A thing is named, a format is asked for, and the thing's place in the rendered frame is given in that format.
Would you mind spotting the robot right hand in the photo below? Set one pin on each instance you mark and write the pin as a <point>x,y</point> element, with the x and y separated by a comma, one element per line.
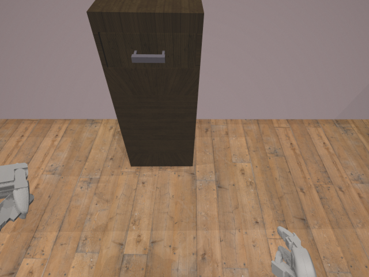
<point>298,261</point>

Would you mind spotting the drawer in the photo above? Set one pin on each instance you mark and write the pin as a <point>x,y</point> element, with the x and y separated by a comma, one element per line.
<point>119,46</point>

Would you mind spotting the cabinet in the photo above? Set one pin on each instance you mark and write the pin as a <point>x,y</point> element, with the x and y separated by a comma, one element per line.
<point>156,108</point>

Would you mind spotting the handle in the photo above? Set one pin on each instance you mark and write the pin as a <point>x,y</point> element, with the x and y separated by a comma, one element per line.
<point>148,58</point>

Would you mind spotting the robot left hand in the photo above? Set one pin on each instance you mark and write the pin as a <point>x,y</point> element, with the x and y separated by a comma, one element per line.
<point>14,189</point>

